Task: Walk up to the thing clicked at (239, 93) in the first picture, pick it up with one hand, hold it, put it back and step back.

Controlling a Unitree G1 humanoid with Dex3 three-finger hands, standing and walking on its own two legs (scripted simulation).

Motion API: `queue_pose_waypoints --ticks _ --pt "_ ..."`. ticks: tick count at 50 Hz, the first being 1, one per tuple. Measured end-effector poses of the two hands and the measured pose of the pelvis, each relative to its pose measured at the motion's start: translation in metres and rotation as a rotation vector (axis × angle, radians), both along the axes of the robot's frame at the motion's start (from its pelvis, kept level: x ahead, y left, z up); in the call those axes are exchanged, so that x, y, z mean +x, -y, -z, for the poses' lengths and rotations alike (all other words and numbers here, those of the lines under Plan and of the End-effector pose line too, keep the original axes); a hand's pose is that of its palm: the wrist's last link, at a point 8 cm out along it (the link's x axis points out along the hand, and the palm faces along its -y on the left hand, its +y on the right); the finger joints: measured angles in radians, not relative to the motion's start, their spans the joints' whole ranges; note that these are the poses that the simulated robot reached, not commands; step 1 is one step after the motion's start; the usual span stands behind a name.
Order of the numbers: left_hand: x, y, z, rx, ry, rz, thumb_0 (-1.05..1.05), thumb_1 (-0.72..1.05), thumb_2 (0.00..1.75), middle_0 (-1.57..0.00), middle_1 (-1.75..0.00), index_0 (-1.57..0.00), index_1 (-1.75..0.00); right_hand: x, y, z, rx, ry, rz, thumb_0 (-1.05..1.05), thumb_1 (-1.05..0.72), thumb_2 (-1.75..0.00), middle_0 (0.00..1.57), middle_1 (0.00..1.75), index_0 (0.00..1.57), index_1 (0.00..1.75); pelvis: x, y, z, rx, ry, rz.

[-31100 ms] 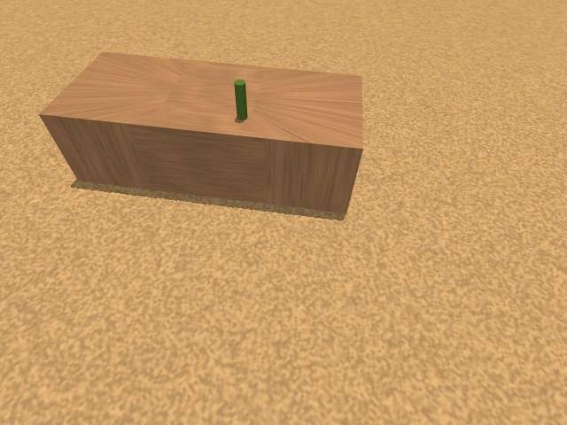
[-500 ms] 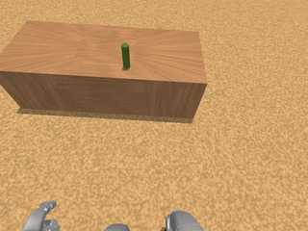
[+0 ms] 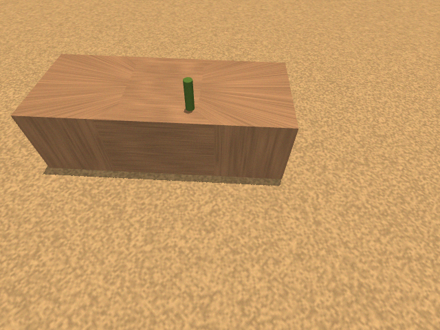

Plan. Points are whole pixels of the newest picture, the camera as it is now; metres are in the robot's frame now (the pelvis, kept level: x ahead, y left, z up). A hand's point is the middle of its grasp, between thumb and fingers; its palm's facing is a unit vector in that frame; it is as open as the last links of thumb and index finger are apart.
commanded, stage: step back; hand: left
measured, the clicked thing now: (189, 94) +1.10 +0.20 -0.29
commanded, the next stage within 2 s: stand in 0.64 s
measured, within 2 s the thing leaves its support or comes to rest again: neither
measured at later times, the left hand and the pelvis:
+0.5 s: hand (101, 313) +0.17 +0.25 -0.14, palm faces +0.01 -0.94 -0.33, open 7.4 cm; pelvis +0.05 +0.00 +0.01, yaw +0 degrees
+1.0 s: hand out of the picture +0.12 +0.25 -0.14, palm faces -0.02 -0.94 -0.33, open 7.4 cm; pelvis +0.04 +0.00 +0.02, yaw +0 degrees
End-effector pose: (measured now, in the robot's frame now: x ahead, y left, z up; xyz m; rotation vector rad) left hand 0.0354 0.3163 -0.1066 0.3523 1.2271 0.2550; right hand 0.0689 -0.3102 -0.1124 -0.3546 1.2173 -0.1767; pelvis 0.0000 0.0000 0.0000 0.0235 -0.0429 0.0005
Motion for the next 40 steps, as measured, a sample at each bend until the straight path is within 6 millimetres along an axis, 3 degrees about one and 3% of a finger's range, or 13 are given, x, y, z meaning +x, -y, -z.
queue_pose_waypoints --ticks 5,10,18,25,32,40 --pt "0.023 -0.007 -0.003 -0.004 -0.009 0.035 0.01 0.9 0.9 -0.21 -0.3 -0.2 -0.3 -0.009 -0.013 -0.007 0.017 0.009 0.029 0.0 -0.91 -0.9 0.2 0.3 0.21 0.3 0.007 -0.003 -0.006 -0.021 -0.01 0.011" --pt "0.056 -0.001 -0.006 0.005 0.051 0.06 0.01 0.9 0.9 -0.21 -0.3 -0.2 -0.3 -0.01 -0.005 -0.003 0.018 -0.01 0.057 0.0 -0.9 -0.9 0.2 0.31 0.21 0.3 0.015 0.005 -0.004 -0.02 -0.006 0.013" --pt "0.092 0.02 -0.006 -0.023 0.104 0.057 0.01 0.9 0.9 -0.21 -0.3 -0.2 -0.3 0.023 -0.002 0.006 0.019 0.007 0.049 0.0 -0.91 -0.9 0.2 0.3 0.21 0.3 0.035 0.006 -0.002 -0.031 -0.008 -0.009" --pt "0.122 0.026 -0.004 -0.069 0.139 0.049 0.01 0.9 0.9 -0.21 -0.3 -0.2 -0.3 0.053 -0.012 -0.004 0.017 0.014 0.02 0.0 -0.91 -0.9 0.2 0.3 0.21 0.3 0.049 0.004 -0.008 -0.027 -0.016 -0.007" --pt "0.131 0.02 -0.002 -0.074 0.132 0.034 0.01 0.9 0.9 -0.21 -0.3 -0.2 -0.3 0.078 -0.017 -0.014 -0.003 0.049 0.007 0.0 -0.91 -0.9 0.2 0.3 0.21 0.3 0.053 0.0 -0.011 -0.029 -0.018 -0.01" --pt "0.112 0.018 -0.003 -0.075 0.055 0.03 0.0 0.9 0.9 -0.21 -0.3 -0.2 -0.3 0.092 -0.022 -0.021 0.01 0.079 -0.004 0.0 -0.91 -0.9 0.2 0.3 0.21 0.3 0.053 -0.004 -0.018 -0.029 -0.01 -0.002"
